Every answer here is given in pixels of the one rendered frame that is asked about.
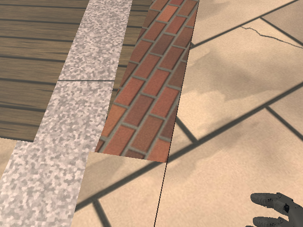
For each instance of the right robot hand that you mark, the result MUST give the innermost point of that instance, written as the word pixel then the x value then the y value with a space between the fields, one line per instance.
pixel 283 205

